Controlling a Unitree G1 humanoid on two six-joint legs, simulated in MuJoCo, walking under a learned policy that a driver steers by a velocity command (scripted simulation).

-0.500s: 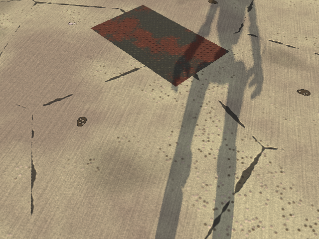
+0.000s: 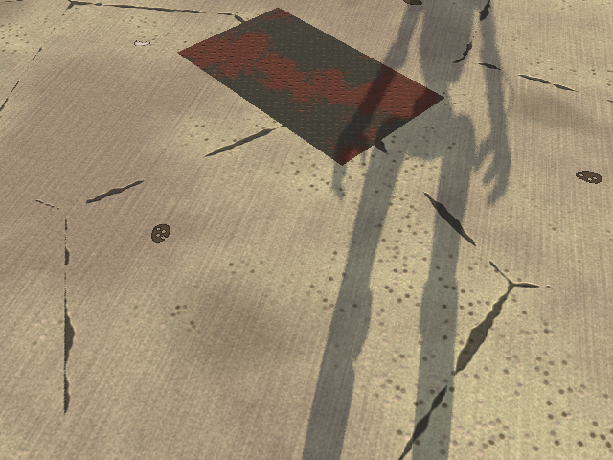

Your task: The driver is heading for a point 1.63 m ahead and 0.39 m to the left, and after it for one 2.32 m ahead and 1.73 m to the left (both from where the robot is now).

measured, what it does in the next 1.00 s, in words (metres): stands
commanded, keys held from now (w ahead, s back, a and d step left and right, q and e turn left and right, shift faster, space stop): shift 1.00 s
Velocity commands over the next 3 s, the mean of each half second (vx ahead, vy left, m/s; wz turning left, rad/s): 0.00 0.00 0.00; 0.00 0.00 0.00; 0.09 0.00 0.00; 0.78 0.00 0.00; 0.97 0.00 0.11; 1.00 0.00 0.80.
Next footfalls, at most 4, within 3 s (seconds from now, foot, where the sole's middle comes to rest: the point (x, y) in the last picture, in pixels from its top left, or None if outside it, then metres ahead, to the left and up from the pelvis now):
1.68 right None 0.14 -0.17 -0.78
2.16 left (297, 399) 0.65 0.05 -0.78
2.62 right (384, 252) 1.09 -0.19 -0.78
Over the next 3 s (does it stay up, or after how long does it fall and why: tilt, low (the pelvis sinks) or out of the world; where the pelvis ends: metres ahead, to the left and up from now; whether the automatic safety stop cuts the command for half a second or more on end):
stays up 1.15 -0.02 -0.02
